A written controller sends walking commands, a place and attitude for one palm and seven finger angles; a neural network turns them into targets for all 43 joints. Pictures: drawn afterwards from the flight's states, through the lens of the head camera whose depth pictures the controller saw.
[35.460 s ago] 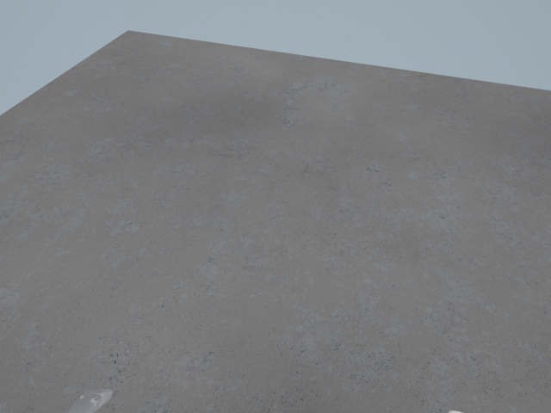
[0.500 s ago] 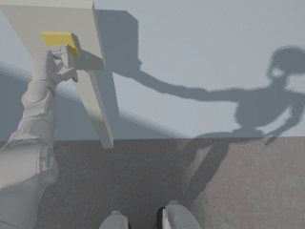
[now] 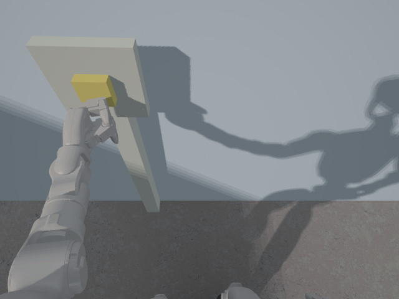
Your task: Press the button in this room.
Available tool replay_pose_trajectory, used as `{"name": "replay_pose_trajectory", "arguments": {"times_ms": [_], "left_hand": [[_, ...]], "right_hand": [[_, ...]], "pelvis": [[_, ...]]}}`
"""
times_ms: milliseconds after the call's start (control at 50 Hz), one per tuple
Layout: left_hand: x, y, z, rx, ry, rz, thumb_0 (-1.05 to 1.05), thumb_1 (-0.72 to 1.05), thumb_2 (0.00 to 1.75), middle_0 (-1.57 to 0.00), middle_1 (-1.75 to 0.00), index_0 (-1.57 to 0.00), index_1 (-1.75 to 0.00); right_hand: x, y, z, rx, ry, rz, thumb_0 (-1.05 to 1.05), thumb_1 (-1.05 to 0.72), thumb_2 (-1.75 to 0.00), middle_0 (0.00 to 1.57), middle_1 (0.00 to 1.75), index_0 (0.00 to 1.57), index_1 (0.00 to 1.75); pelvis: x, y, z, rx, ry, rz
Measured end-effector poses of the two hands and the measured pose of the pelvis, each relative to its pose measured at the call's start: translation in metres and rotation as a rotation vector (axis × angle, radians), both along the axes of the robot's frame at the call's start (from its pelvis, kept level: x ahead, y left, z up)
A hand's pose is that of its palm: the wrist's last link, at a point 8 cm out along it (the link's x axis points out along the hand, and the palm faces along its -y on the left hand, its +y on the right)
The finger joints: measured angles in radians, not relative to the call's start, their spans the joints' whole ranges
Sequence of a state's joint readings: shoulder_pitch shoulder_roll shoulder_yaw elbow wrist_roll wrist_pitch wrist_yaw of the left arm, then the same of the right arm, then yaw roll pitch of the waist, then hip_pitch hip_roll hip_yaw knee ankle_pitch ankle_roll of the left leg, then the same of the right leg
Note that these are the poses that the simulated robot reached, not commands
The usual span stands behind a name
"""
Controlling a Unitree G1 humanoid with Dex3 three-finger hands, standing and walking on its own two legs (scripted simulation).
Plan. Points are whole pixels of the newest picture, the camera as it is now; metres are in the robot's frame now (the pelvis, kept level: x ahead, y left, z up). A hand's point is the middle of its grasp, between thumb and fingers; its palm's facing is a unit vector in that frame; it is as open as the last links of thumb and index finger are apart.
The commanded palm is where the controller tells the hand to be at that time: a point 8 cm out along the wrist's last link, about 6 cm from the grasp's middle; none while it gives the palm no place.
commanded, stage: pull the fist back off the button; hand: left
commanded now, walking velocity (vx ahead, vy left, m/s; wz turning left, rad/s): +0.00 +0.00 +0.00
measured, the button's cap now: (96, 90) +0.51 +0.20 +0.12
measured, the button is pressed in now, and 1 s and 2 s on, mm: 0 0 0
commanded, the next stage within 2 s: draw the hand back to the body in 0.38 s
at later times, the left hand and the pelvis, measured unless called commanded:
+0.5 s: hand (100, 157) +0.37 +0.18 +0.08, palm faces +0.00 -1.00 +0.00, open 3.1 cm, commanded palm +0.34 +0.23 +0.09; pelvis +0.02 +0.00 +0.01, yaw +2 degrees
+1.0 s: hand (61, 185) +0.28 +0.20 +0.14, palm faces +0.02 -1.00 -0.05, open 3.1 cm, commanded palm +0.25 +0.25 +0.14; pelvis +0.01 +0.00 +0.02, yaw +2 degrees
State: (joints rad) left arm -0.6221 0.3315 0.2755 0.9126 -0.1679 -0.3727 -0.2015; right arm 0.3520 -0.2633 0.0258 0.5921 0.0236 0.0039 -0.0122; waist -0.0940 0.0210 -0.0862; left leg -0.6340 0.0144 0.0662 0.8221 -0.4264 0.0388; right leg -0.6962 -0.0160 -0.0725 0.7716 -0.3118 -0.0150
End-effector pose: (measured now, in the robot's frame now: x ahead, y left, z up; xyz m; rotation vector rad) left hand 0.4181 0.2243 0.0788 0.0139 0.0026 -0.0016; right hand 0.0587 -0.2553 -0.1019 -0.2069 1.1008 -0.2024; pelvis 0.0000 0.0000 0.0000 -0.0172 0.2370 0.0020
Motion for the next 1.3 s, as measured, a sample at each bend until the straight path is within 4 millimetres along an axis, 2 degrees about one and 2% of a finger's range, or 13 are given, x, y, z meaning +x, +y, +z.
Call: {"name": "replay_pose_trajectory", "arguments": {"times_ms": [160,260,340,420,540,620,700,800,880,1000,1060,1160,1300], "left_hand": [[-0.029,0.009,-0.007,-0.005,0.011,0.025,0.00,0.89,0.90,-1.30,-1.50,-1.30,-1.50],[-0.051,0.018,-0.002,0.004,-0.009,0.033,0.01,0.90,0.90,-1.30,-1.50,-1.30,-1.50],[-0.067,0.017,0.002,0.000,-0.013,0.014,0.01,0.90,0.90,-1.30,-1.50,-1.30,-1.50],[-0.073,0.013,0.000,-0.008,0.005,0.000,0.01,0.90,0.90,-1.30,-1.50,-1.30,-1.50],[-0.071,0.009,0.000,-0.005,0.005,0.001,0.01,0.90,0.90,-1.30,-1.50,-1.30,-1.50],[-0.074,0.009,0.014,0.016,-0.031,-0.008,0.01,0.90,0.90,-1.30,-1.50,-1.30,-1.50],[-0.087,0.010,0.031,0.022,-0.054,-0.015,0.01,0.90,0.90,-1.30,-1.50,-1.30,-1.50],[-0.109,0.022,0.032,0.011,-0.003,0.014,0.01,0.90,0.90,-1.30,-1.50,-1.30,-1.50],[-0.131,0.030,0.036,0.023,0.007,0.037,0.01,0.90,0.90,-1.30,-1.50,-1.30,-1.50],[-0.156,0.031,0.058,0.038,-0.059,0.023,0.01,0.90,0.90,-1.30,-1.50,-1.30,-1.50],[-0.164,0.033,0.067,0.140,-0.055,0.104,0.01,0.90,0.90,-1.30,-1.50,-1.30,-1.50],[-0.184,0.033,0.070,0.207,-0.032,0.222,0.01,0.90,0.90,-1.30,-1.50,-1.30,-1.50],[-0.209,0.042,0.086,0.284,-0.041,0.314,0.01,0.89,0.90,-1.30,-1.50,-1.30,-1.50]], "right_hand": [[0.047,0.002,0.012,0.015,-0.091,0.019,0.01,-0.90,-0.89,0.20,0.30,0.20,0.30],[0.073,0.004,0.018,0.014,-0.142,0.050,0.01,-0.90,-0.89,0.20,0.30,0.20,0.30],[0.091,0.007,0.021,0.015,-0.182,0.078,0.01,-0.90,-0.89,0.20,0.30,0.20,0.30],[0.103,0.011,0.022,0.014,-0.212,0.105,0.01,-0.90,-0.89,0.20,0.30,0.20,0.30],[0.104,0.015,0.023,0.015,-0.234,0.115,0.01,-0.90,-0.89,0.20,0.30,0.20,0.30],[0.095,0.017,0.024,0.027,-0.242,0.094,0.01,-0.90,-0.89,0.20,0.30,0.20,0.30],[0.087,0.019,0.025,0.049,-0.253,0.073,0.01,-0.90,-0.89,0.20,0.30,0.20,0.30],[0.085,0.020,0.030,0.055,-0.273,0.070,0.01,-0.90,-0.89,0.20,0.30,0.20,0.30],[0.092,0.019,0.039,0.040,-0.320,0.083,0.01,-0.90,-0.89,0.20,0.30,0.20,0.30],[0.112,0.023,0.052,0.028,-0.416,0.127,0.02,-0.90,-0.89,0.20,0.30,0.20,0.30],[0.121,0.027,0.059,0.022,-0.446,0.144,0.02,-0.90,-0.89,0.20,0.30,0.20,0.30],[0.131,0.034,0.069,0.028,-0.463,0.162,0.01,-0.90,-0.89,0.20,0.30,0.20,0.30],[0.137,0.043,0.067,0.043,-0.437,0.191,0.01,-0.90,-0.89,0.20,0.30,0.20,0.30]], "pelvis": [[0.018,-0.003,0.007,0.001,-0.027,-0.006],[0.024,-0.003,0.010,-0.003,-0.044,0.008],[0.026,-0.002,0.011,-0.004,-0.057,0.021],[0.023,-0.002,0.010,-0.002,-0.067,0.033],[0.016,-0.002,0.009,0.001,-0.076,0.033],[0.015,-0.001,0.011,0.001,-0.089,0.022],[0.017,0.000,0.014,0.003,-0.111,0.013],[0.016,-0.001,0.018,0.005,-0.142,0.013],[0.014,-0.001,0.020,0.004,-0.166,0.016],[0.011,-0.001,0.022,0.001,-0.199,0.032],[0.010,-0.001,0.026,0.004,-0.222,0.029],[0.012,-0.001,0.033,0.006,-0.249,0.025],[0.020,0.001,0.038,0.005,-0.277,0.027]]}}
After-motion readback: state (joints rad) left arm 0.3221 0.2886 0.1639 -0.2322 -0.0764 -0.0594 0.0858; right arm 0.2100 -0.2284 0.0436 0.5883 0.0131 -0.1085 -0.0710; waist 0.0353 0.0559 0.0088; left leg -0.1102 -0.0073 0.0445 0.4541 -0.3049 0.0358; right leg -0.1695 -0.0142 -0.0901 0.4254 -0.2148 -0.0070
